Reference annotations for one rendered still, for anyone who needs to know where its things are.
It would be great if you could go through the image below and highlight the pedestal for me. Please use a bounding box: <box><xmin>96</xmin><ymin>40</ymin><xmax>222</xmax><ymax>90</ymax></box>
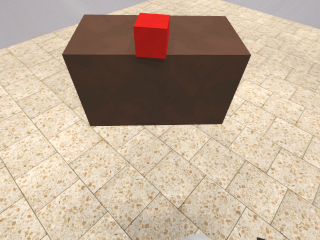
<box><xmin>62</xmin><ymin>14</ymin><xmax>251</xmax><ymax>127</ymax></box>

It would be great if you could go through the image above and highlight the carton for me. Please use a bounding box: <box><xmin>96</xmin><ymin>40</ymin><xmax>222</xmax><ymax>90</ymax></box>
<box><xmin>133</xmin><ymin>13</ymin><xmax>170</xmax><ymax>59</ymax></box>

